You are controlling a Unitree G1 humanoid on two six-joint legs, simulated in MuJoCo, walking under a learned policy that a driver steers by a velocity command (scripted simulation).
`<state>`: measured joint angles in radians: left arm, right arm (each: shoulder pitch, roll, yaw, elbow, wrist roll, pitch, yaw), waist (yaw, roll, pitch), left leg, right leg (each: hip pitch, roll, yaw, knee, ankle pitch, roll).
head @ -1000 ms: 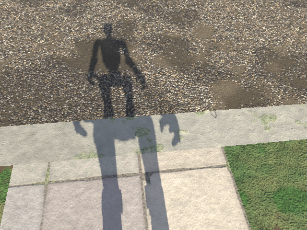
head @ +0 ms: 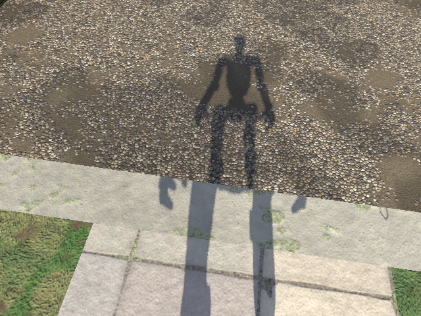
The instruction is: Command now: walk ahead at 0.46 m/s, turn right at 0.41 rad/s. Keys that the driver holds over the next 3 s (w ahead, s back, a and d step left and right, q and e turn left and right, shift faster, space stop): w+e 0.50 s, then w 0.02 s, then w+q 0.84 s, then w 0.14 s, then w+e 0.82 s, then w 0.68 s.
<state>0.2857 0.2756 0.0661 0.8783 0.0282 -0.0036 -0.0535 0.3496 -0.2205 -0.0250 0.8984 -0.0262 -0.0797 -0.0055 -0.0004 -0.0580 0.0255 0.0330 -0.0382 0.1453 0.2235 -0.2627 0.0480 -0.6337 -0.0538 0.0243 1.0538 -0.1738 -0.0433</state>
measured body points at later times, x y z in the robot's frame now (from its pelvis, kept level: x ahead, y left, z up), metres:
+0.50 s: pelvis +0.26 -0.06 +0.00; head +0.29 -0.08 +0.45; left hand +0.37 +0.20 -0.13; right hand +0.34 -0.35 -0.12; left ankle +0.40 +0.09 -0.67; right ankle +0.24 -0.09 -0.74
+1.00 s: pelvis +0.53 -0.08 -0.01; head +0.55 -0.07 +0.44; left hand +0.72 +0.14 -0.12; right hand +0.50 -0.35 -0.13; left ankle +0.57 -0.05 -0.74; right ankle +0.53 -0.24 -0.66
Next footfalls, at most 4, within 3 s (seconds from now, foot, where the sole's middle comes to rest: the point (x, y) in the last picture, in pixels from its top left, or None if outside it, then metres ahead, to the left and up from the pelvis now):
0.22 right None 0.28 -0.10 -0.78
0.80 left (227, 283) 0.61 -0.06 -0.78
1.36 right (268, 235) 0.79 -0.21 -0.78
1.74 left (209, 234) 0.79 0.00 -0.78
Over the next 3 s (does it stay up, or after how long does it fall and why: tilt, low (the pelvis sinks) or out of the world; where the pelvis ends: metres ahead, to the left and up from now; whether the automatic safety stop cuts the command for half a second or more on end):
stays up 0.76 -0.08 -0.02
